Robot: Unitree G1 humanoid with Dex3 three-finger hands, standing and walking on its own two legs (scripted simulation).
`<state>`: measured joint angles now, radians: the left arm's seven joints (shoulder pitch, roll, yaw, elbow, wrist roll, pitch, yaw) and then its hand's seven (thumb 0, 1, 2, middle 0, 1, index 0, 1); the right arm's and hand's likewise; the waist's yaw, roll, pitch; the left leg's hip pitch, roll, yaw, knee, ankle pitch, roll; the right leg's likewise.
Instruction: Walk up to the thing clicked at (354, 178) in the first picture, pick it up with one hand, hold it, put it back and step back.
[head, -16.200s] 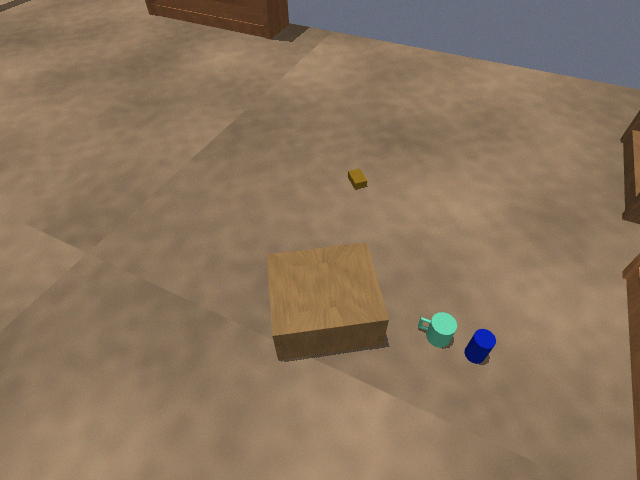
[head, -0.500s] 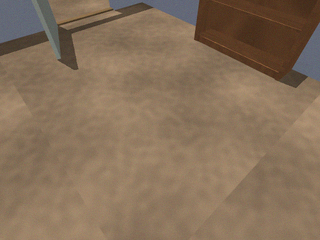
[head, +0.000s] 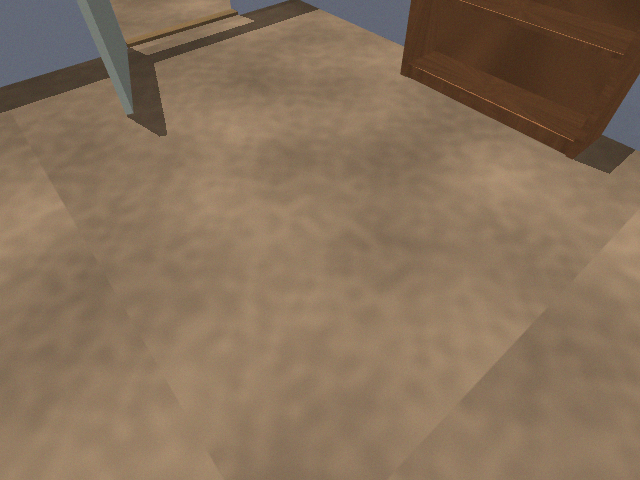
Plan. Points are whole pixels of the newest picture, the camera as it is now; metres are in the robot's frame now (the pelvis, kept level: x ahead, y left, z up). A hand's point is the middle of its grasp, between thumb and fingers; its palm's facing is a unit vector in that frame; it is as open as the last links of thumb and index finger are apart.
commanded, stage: stand
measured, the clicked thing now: out of the picture -0.03 -1.09 -0.76
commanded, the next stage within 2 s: none
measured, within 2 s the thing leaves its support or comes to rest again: neither
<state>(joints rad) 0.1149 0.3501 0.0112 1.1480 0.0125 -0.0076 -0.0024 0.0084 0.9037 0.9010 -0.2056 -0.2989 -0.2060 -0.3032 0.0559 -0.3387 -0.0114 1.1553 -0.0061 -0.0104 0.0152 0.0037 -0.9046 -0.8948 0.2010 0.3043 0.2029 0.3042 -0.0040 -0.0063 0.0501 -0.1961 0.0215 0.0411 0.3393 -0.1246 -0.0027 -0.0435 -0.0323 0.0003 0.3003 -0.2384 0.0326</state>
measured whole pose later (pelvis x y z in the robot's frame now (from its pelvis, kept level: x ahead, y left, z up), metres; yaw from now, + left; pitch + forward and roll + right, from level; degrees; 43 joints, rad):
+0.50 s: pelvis +0.00 +0.00 +0.00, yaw +0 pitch -2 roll +0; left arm 0.12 0.35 0.02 1.13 0.01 -0.01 0.00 0.01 0.90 0.90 -0.21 -0.30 -0.21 -0.30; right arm 0.08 -0.34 -0.01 1.15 -0.01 -0.01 0.01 0.00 -0.90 -0.89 0.20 0.30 0.20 0.30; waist -0.01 -0.02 0.05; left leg -0.18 0.02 0.04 0.34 -0.13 0.00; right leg -0.02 -0.04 0.00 0.29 -0.23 0.04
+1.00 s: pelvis +0.01 +0.00 +0.00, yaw +1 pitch -1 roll +0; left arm 0.14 0.35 0.01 1.12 0.02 0.00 0.00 0.01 0.90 0.90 -0.21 -0.30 -0.21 -0.30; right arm 0.08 -0.34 -0.01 1.15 -0.01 -0.01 0.01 0.00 -0.90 -0.89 0.20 0.30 0.20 0.30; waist -0.01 -0.01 0.05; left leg -0.19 0.01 0.03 0.34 -0.14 0.00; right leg -0.02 -0.04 -0.01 0.29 -0.25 0.04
